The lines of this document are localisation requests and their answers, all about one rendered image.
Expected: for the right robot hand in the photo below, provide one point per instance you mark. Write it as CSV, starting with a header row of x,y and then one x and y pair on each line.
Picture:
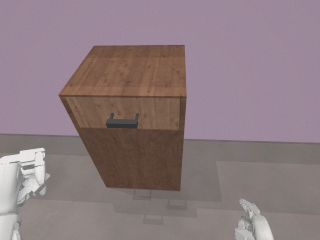
x,y
257,228

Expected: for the handle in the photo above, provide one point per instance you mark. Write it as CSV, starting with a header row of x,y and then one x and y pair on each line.
x,y
122,123

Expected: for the cabinet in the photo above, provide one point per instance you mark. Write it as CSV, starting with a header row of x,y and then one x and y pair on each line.
x,y
133,158

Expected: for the drawer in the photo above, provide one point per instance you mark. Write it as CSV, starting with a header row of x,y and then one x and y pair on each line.
x,y
154,113

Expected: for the left robot hand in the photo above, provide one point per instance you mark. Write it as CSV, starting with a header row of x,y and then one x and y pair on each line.
x,y
29,165

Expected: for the robot left forearm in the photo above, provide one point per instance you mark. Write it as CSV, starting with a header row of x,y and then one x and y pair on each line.
x,y
9,225

